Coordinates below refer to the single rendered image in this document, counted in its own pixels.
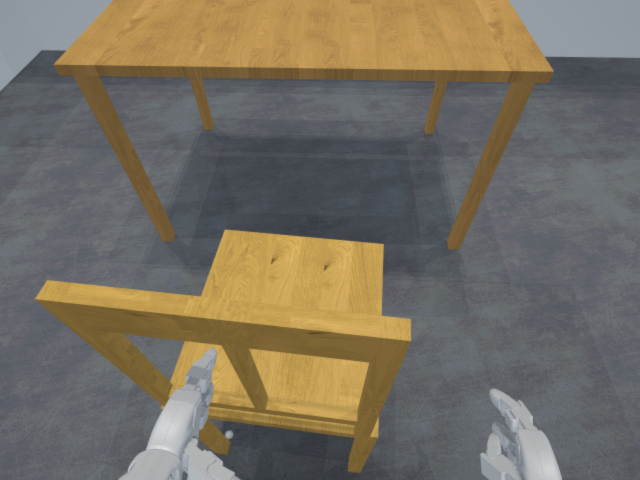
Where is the right robot hand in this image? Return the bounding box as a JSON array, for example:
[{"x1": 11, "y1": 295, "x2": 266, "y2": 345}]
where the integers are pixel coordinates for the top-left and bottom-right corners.
[{"x1": 480, "y1": 388, "x2": 562, "y2": 480}]

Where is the robot left forearm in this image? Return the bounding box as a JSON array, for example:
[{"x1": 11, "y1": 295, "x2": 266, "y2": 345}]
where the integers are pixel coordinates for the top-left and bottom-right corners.
[{"x1": 118, "y1": 449, "x2": 182, "y2": 480}]

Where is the chair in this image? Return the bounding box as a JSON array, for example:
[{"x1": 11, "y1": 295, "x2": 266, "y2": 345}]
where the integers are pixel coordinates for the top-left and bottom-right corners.
[{"x1": 35, "y1": 230, "x2": 411, "y2": 474}]

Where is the left robot hand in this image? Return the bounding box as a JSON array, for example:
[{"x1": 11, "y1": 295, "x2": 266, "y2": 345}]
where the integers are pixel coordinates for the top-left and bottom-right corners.
[{"x1": 146, "y1": 348, "x2": 241, "y2": 480}]

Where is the table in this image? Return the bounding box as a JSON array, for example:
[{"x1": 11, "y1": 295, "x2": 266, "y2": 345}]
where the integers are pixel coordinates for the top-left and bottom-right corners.
[{"x1": 53, "y1": 0, "x2": 554, "y2": 250}]

